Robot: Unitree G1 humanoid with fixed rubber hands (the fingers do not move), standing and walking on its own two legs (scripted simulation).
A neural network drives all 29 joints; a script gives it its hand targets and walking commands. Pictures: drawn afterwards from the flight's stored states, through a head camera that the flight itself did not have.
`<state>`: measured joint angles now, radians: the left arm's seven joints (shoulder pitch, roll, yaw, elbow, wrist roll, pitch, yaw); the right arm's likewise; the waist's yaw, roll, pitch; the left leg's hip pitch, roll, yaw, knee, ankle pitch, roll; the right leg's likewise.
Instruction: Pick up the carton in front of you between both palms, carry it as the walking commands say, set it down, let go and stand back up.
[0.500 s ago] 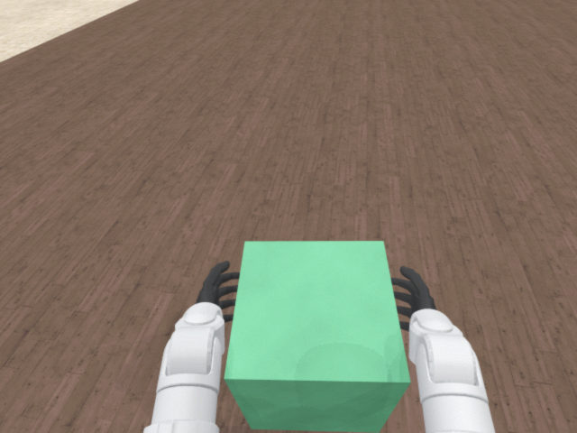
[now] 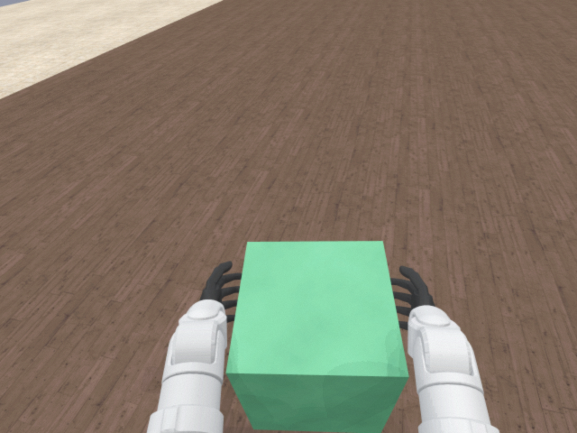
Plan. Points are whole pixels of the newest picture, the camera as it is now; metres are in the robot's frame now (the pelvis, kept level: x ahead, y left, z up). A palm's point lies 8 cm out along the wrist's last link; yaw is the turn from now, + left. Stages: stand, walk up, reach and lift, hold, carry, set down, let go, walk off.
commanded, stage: hold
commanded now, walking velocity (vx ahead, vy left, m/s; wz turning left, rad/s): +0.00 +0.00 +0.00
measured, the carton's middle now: (315, 339) +0.30 +0.00 -0.04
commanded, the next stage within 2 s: set down in 0.36 s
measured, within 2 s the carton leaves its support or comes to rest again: neither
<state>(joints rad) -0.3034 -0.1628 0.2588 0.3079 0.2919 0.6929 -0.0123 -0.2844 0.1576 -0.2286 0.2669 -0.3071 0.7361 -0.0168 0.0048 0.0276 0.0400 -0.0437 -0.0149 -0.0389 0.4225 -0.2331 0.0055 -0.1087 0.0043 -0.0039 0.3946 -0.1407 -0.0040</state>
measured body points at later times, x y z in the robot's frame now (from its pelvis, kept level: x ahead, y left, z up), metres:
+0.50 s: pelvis +0.01 -0.01 +0.00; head -0.03 -0.02 +0.45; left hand +0.32 +0.15 +0.04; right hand +0.32 -0.16 +0.04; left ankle +0.01 +0.12 -0.74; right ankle +0.06 -0.12 -0.74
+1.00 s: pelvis -0.02 +0.00 -0.06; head +0.20 -0.02 +0.34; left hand +0.36 +0.15 -0.14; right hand +0.38 -0.15 -0.16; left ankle +0.01 +0.12 -0.74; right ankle +0.06 -0.12 -0.74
